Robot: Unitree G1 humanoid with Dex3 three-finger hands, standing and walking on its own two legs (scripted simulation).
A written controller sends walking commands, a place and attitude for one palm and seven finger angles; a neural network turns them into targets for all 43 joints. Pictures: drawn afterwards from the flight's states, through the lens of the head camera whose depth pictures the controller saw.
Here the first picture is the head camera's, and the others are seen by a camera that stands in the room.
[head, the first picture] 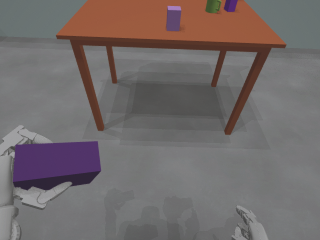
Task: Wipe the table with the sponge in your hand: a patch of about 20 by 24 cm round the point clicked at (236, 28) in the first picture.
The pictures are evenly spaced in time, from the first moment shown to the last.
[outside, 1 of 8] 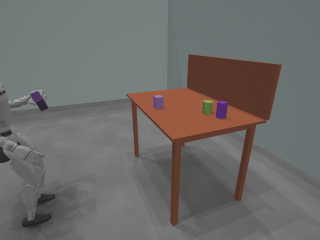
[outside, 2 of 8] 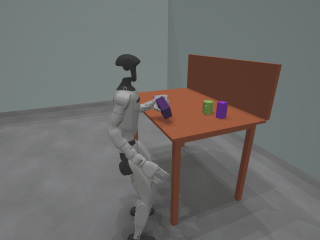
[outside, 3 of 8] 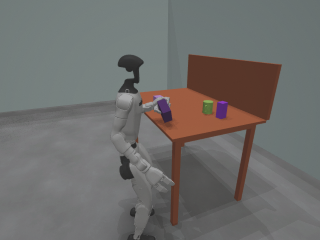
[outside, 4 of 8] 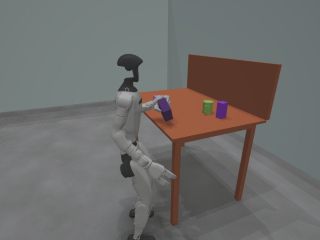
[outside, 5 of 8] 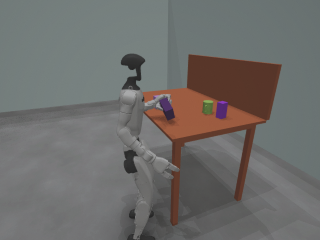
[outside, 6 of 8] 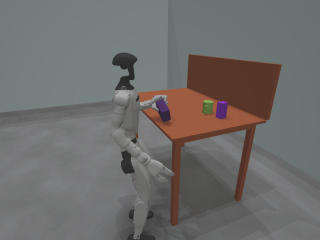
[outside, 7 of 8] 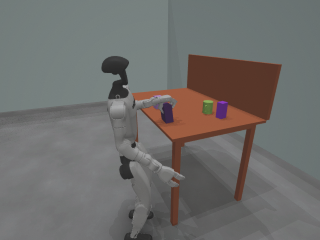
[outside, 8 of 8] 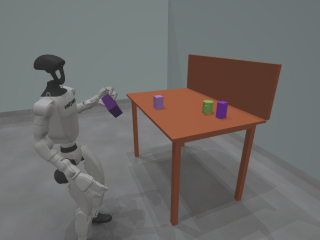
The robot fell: no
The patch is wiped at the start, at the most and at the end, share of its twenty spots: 0.00 0.15 0.15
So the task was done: no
